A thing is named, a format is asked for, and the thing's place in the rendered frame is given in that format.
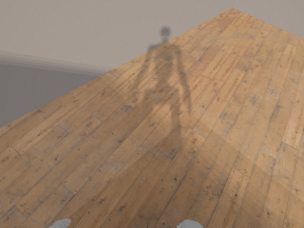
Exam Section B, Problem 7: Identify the left robot hand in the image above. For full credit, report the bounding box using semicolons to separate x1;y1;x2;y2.
48;218;71;228

